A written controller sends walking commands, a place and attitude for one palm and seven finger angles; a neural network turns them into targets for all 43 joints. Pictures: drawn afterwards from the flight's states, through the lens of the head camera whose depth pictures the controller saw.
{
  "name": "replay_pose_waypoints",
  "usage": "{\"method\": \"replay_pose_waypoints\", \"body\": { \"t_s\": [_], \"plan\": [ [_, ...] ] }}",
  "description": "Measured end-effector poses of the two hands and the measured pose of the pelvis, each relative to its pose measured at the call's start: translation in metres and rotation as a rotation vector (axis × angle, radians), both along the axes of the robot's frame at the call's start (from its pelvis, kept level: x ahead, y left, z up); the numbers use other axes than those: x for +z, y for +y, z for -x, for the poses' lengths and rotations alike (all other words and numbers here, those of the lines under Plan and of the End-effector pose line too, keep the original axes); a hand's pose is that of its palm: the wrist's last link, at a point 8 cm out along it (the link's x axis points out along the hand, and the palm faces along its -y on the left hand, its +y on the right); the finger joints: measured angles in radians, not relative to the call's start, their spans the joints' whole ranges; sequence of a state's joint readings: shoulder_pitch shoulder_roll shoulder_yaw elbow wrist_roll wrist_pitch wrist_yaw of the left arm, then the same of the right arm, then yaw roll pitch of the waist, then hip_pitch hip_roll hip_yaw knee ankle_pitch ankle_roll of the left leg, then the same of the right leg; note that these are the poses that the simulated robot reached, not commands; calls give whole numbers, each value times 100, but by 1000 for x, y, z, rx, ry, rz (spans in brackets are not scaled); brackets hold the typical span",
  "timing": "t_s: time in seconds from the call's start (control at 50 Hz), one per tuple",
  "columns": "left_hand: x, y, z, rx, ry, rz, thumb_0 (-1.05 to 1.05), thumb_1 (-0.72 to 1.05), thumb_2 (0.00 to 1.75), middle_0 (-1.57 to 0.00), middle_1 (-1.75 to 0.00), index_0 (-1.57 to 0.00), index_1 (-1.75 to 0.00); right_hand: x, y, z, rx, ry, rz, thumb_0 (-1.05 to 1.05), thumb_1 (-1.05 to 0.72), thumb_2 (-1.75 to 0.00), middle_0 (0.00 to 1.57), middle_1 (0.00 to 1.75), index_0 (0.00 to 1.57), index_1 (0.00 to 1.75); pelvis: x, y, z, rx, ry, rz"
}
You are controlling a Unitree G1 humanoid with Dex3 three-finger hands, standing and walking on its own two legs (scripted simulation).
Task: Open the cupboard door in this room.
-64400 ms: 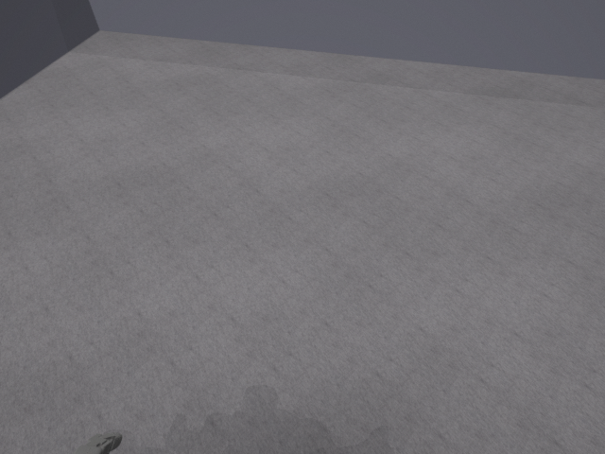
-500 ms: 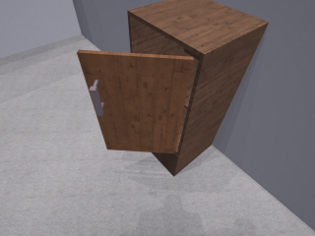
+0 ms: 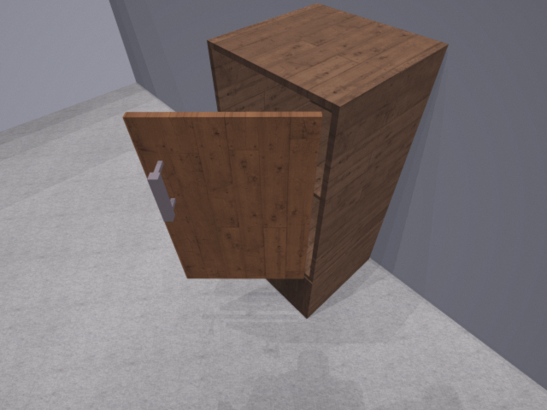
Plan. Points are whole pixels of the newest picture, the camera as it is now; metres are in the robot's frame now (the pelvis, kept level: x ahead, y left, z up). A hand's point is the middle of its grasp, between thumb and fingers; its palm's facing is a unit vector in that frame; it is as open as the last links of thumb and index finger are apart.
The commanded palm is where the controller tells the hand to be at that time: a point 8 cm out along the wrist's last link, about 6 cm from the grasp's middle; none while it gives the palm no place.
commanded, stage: come to a stop and stand still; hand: left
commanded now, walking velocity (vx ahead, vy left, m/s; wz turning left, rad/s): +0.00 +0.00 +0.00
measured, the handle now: (164, 191) +0.55 +0.26 -0.03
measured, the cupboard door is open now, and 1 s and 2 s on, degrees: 47 47 47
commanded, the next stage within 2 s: look again from close up in 0.48 s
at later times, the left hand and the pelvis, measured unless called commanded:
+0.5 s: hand out of the picture +0.00 +0.17 -0.17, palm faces +0.01 -0.98 -0.18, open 7.4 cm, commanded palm none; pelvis +0.00 +0.00 +0.01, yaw +0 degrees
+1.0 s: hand out of the picture +0.01 +0.17 -0.17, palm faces +0.01 -0.98 -0.18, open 7.3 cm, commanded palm none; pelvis +0.00 +0.00 +0.01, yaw +0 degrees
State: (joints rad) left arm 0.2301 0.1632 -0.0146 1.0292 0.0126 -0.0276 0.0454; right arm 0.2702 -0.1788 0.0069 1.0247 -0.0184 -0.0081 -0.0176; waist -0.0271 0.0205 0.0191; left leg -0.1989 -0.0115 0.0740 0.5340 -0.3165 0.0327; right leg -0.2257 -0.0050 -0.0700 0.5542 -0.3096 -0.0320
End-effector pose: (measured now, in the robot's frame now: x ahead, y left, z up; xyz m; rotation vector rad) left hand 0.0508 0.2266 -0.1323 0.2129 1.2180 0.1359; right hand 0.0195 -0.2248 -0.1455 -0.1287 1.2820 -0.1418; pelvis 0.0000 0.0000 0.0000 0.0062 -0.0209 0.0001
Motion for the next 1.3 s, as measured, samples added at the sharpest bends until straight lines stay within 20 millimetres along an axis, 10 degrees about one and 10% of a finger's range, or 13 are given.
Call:
{"method": "replay_pose_waypoints", "body": {
  "t_s": [0.56, 1.16, 1.3],
  "plan": [
    [-9, -12, 60, 52, 158, 64, 0, 91, 90, -20, -30, -20, -30, 10, 3, 19, 29, 97, 14, 0, -91, -90, 20, 30, 19, 30, 8, -3, 2, 1, -4, 4],
    [-8, -5, 47, 53, 140, 49, 0, 91, 90, -20, -30, -20, -30, 10, 9, 19, 19, 110, 16, 0, -91, -90, 20, 30, 20, 30, 8, 2, -2, 2, 3, 8],
    [96, 21, -70, 140, -667, -8, 3, 90, 88, -20, -32, -20, -32, 28, -15, -44, 51, -335, 83, 1, -92, -90, 20, 30, 20, 30, -3, 4, 9, 43, 45, 1]
  ]
}}
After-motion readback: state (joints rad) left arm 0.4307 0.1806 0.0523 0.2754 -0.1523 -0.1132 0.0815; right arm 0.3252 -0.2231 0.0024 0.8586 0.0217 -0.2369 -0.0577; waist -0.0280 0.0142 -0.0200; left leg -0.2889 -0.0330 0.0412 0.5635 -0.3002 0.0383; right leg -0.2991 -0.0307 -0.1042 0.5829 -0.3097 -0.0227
